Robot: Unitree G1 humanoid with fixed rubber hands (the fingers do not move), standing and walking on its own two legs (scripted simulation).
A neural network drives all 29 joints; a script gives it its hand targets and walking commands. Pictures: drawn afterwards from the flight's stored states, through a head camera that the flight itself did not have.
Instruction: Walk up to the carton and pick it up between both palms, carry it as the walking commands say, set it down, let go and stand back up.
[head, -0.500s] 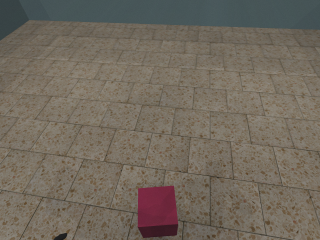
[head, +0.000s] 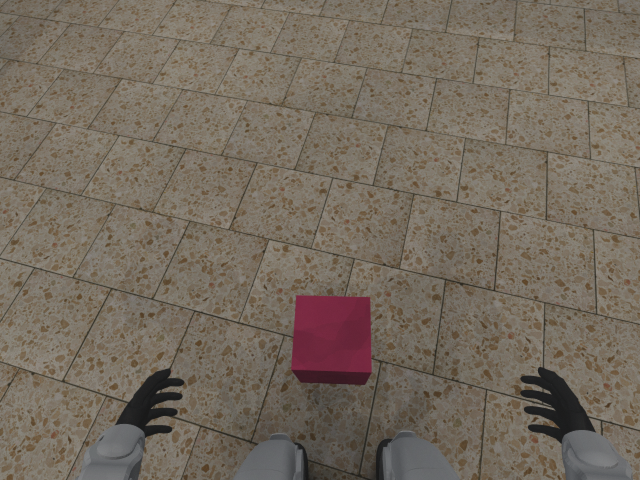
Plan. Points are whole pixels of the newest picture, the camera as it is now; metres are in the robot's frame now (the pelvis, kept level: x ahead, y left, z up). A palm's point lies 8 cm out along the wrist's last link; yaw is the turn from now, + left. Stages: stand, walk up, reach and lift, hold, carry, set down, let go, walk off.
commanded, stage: reach and lift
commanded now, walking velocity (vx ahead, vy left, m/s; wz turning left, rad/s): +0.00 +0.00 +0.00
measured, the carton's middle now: (332, 343) +0.39 +0.02 -0.62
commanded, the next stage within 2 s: none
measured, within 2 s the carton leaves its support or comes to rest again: neither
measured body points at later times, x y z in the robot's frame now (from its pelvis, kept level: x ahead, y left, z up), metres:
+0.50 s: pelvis -0.05 +0.01 -0.06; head +0.16 +0.00 +0.34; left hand +0.30 +0.23 -0.18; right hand +0.27 -0.24 -0.18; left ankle +0.01 +0.13 -0.72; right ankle +0.02 -0.13 -0.72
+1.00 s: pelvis -0.04 +0.00 -0.10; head +0.24 +0.00 +0.25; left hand +0.42 +0.19 -0.22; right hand +0.40 -0.18 -0.22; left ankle +0.01 +0.13 -0.72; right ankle +0.02 -0.13 -0.72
